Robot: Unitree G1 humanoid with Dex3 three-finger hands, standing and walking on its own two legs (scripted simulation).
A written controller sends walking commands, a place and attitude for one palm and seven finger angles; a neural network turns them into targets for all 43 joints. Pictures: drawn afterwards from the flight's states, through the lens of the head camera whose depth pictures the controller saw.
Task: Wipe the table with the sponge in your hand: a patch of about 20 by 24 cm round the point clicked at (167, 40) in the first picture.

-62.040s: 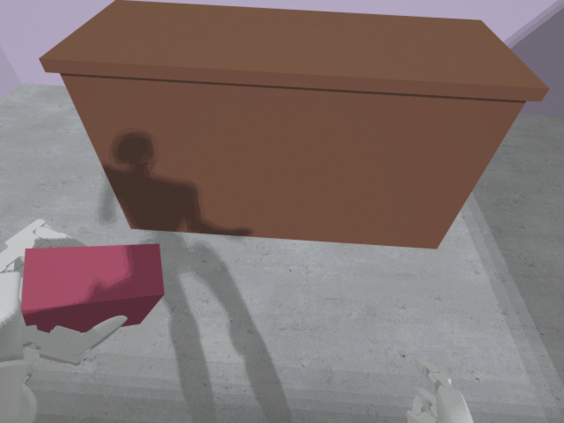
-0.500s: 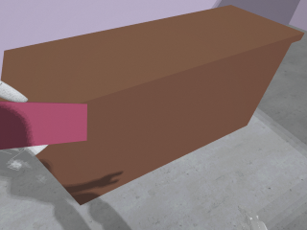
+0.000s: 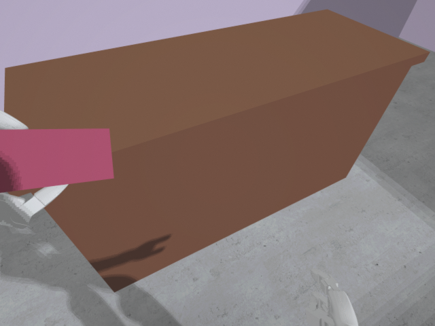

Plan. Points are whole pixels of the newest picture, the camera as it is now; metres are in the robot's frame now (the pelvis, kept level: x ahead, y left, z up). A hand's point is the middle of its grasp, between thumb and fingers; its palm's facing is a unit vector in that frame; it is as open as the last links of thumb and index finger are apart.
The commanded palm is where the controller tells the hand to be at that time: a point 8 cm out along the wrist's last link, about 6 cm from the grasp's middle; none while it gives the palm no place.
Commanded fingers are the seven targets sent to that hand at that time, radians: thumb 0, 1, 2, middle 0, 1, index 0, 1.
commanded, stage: stop stepping back and stand still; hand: left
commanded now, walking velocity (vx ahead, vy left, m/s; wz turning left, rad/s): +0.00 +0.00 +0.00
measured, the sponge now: (60, 157) +0.25 +0.21 +0.25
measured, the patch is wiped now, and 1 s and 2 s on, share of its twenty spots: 0.90 0.90 0.90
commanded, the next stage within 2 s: stand and wait in 0.06 s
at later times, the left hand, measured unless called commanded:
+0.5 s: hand (19, 161) +0.22 +0.24 +0.27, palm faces +0.50 -0.80 -0.33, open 9.7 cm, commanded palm +0.16 +0.28 +0.29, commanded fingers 0.00 0.10 1.30 -1.20 -1.60 -1.20 -1.60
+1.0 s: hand (22, 161) +0.22 +0.23 +0.27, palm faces +0.50 -0.80 -0.34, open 9.7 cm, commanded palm +0.16 +0.28 +0.29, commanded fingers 0.00 0.10 1.30 -1.20 -1.60 -1.20 -1.60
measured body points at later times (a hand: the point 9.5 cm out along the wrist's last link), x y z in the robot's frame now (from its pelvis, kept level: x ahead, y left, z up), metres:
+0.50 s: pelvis +0.00 +0.00 +0.00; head +0.00 +0.00 +0.45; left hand +0.19 +0.28 +0.28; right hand +0.18 -0.23 -0.08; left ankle +0.01 +0.11 -0.74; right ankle +0.04 -0.12 -0.74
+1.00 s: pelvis +0.00 +0.00 +0.00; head +0.00 +0.00 +0.45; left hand +0.19 +0.28 +0.29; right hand +0.18 -0.22 -0.08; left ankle +0.01 +0.11 -0.74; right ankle +0.04 -0.12 -0.74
